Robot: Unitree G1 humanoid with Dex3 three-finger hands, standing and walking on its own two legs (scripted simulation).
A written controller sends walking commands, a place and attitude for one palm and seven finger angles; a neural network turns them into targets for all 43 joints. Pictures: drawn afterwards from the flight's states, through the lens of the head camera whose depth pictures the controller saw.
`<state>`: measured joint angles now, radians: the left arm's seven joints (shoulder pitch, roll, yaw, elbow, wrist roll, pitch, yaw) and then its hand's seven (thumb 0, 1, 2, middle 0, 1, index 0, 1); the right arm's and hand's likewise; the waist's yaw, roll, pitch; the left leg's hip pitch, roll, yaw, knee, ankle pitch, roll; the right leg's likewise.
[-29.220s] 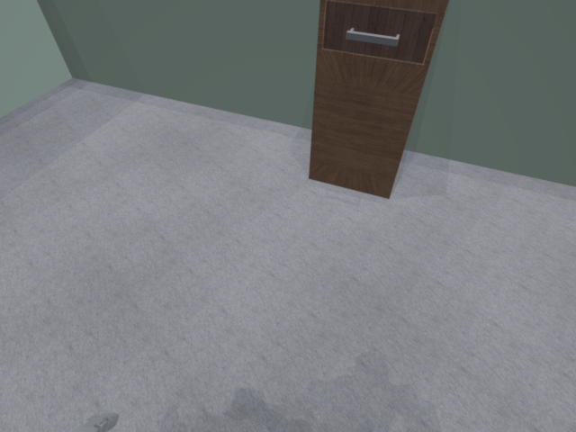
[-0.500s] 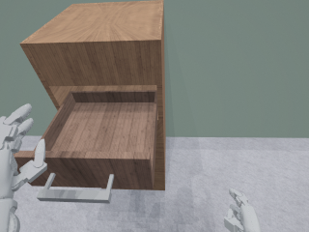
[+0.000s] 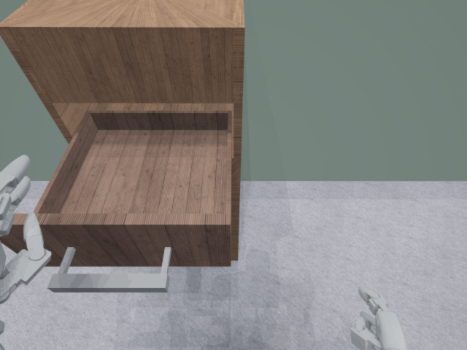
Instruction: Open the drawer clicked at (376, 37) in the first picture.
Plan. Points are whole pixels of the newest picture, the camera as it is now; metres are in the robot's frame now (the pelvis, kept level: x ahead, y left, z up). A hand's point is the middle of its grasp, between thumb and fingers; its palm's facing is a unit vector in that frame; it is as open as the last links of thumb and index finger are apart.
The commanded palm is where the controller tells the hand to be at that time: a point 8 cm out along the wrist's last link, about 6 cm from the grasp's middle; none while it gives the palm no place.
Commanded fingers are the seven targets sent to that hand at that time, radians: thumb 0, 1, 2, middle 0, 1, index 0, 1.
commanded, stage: step back with the hand held close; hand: left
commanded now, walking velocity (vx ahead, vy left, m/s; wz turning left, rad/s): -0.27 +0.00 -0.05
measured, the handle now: (114, 268) +0.24 +0.22 +0.01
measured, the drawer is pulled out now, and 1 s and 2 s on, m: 0.30 0.30 0.30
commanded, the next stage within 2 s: stop stepping back and stand still in 0.94 s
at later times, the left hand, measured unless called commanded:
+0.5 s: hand out of the picture +0.12 +0.25 +0.17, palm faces +0.38 -0.81 -0.44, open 7.4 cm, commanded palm +0.05 +0.29 +0.20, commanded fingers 0.00 0.90 0.90 -0.20 -0.30 -0.20 -0.30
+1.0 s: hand out of the picture -0.02 +0.19 +0.18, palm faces +0.29 -0.80 -0.52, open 7.4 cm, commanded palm -0.08 +0.24 +0.20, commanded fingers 0.00 0.90 0.90 -0.20 -0.30 -0.20 -0.30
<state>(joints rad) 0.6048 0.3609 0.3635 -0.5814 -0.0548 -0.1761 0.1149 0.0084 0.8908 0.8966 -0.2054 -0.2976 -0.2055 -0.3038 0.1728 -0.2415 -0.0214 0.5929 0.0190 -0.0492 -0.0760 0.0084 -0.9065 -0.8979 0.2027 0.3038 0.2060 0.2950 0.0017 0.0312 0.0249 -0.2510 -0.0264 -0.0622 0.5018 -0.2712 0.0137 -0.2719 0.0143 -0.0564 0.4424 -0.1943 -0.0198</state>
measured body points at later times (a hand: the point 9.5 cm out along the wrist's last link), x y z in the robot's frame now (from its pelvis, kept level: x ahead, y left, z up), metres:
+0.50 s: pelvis -0.07 +0.01 -0.01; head -0.05 +0.03 +0.44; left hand +0.09 +0.29 +0.19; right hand +0.11 -0.23 -0.08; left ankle -0.08 +0.12 -0.74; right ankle +0.00 -0.11 -0.74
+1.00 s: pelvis -0.21 -0.03 +0.00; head -0.19 -0.04 +0.45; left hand -0.04 +0.23 +0.21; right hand -0.04 -0.28 -0.08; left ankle -0.24 +0.10 -0.68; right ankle -0.17 -0.11 -0.74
